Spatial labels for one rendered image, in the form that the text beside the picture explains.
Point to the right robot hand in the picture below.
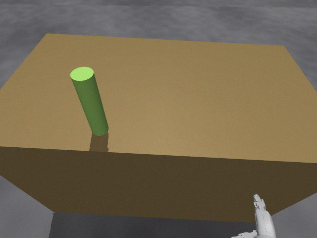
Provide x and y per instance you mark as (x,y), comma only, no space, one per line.
(264,223)

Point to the can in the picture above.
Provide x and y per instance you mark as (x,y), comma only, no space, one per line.
(86,87)

